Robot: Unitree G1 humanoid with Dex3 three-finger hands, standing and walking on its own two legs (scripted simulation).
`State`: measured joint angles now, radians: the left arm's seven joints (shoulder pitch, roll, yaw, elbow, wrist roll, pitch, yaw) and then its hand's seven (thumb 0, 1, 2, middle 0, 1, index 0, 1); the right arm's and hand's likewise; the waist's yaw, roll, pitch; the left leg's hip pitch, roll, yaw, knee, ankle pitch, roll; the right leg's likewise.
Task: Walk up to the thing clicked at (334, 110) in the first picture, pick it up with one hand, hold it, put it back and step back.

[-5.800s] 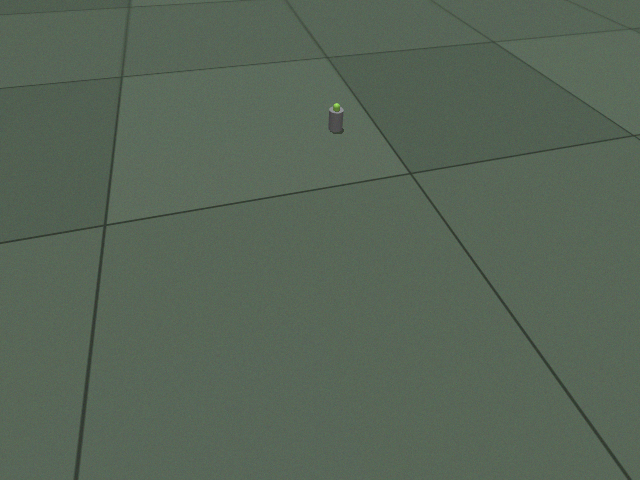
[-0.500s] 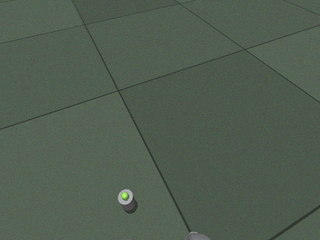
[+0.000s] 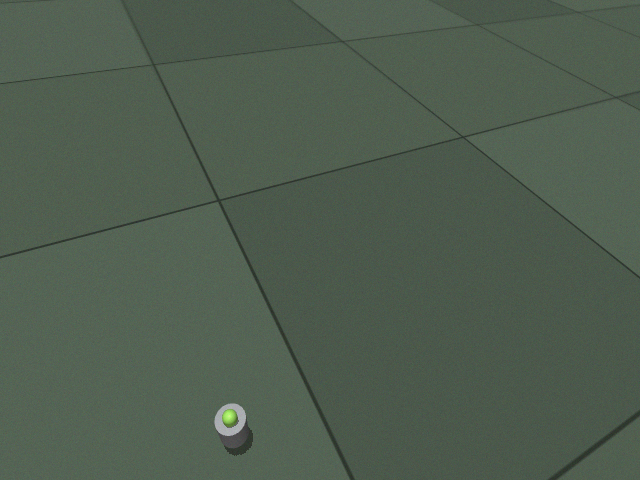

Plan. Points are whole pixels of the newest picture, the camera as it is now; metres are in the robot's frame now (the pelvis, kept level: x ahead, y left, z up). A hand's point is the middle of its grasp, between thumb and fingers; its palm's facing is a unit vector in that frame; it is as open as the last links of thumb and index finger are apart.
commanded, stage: walk up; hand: left
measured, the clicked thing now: (231, 424) +0.41 +0.19 -0.68
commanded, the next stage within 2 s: stand in 1.36 s
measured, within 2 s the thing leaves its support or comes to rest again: neither
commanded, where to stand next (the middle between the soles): +0.08 -0.02 m, yaw +0 degrees
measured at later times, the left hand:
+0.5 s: hand out of the picture +0.13 +0.25 -0.14, palm faces +0.00 -0.93 -0.36, open 7.4 cm
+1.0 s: hand out of the picture +0.12 +0.24 -0.15, palm faces -0.02 -0.94 -0.35, open 7.4 cm
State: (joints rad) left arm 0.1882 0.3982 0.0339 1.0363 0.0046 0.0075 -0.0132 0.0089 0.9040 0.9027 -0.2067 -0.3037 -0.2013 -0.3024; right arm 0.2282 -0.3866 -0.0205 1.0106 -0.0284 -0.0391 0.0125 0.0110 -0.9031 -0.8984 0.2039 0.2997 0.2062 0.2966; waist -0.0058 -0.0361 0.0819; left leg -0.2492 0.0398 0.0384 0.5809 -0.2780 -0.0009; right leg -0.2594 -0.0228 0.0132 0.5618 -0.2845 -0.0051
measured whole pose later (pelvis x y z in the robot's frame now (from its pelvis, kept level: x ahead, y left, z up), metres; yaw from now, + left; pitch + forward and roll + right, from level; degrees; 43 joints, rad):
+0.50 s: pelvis +0.04 -0.01 +0.00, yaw +0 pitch -3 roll +0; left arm 0.11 0.37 0.01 1.05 0.00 -0.01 -0.01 0.01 0.90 0.90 -0.21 -0.30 -0.20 -0.30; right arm 0.13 -0.38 -0.02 1.05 0.00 -0.03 0.00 0.01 -0.90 -0.90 0.20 0.30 0.21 0.30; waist 0.00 0.00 0.06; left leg -0.18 0.04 0.02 0.55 -0.31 -0.02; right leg -0.20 -0.02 0.00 0.56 -0.30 0.01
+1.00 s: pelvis +0.04 -0.01 +0.01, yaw +0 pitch -3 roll +0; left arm 0.10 0.37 0.01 1.08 0.00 0.00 -0.01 0.01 0.90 0.90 -0.21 -0.30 -0.20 -0.30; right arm 0.13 -0.37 -0.01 1.09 -0.01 -0.02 0.01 0.01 -0.91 -0.90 0.20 0.30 0.20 0.30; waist 0.00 0.00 0.08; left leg -0.15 0.05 0.03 0.50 -0.29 -0.03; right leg -0.18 -0.02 0.01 0.52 -0.28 0.01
